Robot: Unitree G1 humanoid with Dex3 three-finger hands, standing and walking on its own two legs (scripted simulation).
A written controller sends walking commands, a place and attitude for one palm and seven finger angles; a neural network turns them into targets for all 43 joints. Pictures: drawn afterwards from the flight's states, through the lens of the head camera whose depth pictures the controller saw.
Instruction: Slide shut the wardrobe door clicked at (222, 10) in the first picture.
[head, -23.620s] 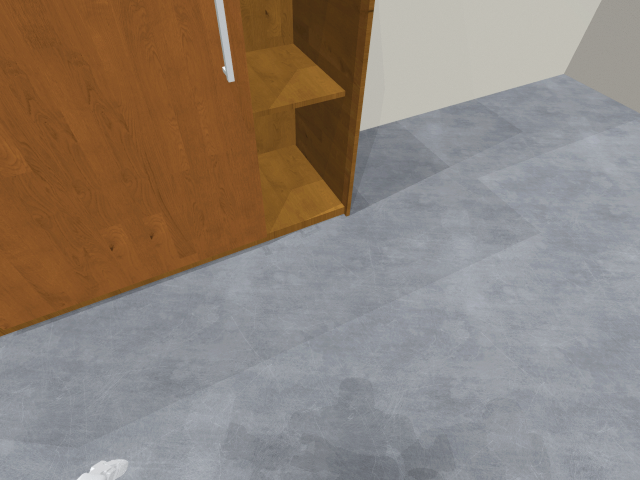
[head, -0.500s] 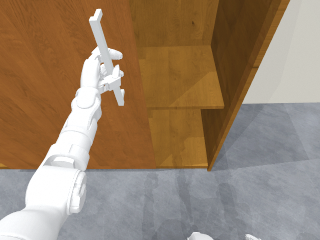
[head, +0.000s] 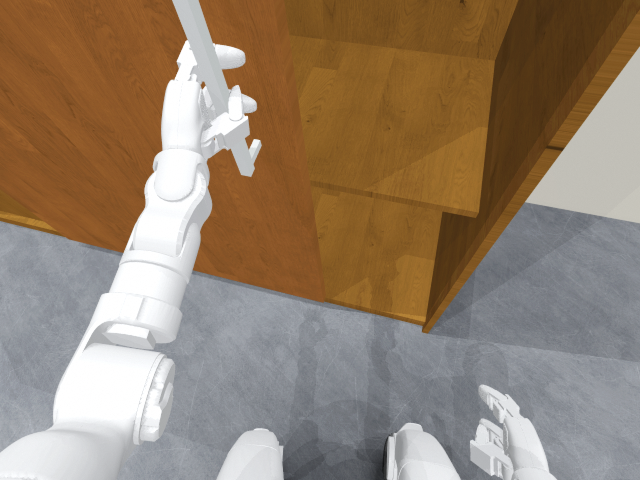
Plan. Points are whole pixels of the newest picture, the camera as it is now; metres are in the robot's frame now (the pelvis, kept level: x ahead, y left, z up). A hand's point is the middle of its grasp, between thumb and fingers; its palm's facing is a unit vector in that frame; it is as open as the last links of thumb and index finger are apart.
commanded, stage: step sideways, sliding the door along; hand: left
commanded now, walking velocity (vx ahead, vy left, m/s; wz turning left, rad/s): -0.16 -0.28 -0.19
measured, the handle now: (227, 88) +0.51 +0.19 +0.13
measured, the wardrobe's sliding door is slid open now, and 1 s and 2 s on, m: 0.31 0.00 0.00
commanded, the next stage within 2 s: stop walking and hold the door there in 1.40 s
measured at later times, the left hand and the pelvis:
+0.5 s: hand (348, 135) +0.45 +0.04 +0.13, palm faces +0.32 -0.93 -0.19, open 6.3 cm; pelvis +0.09 -0.16 +0.01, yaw +5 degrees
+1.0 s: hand (531, 170) +0.42 -0.14 +0.13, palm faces +0.14 -0.98 -0.13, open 5.8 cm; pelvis +0.08 -0.28 +0.01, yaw -3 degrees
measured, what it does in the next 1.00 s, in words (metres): steps to the right: right foot, then left foot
